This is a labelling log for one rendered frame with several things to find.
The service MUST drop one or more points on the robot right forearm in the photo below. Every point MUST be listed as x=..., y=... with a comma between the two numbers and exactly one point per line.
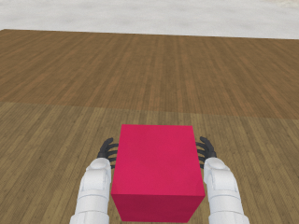
x=223, y=194

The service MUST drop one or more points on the robot left hand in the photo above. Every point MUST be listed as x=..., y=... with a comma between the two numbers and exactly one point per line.
x=105, y=153

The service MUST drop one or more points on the robot left forearm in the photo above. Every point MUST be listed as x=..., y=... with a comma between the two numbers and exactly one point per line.
x=93, y=194

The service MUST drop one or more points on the carton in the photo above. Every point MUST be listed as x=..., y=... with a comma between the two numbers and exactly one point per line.
x=157, y=175

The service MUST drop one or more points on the robot right hand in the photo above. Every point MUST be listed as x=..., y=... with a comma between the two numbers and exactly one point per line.
x=208, y=151

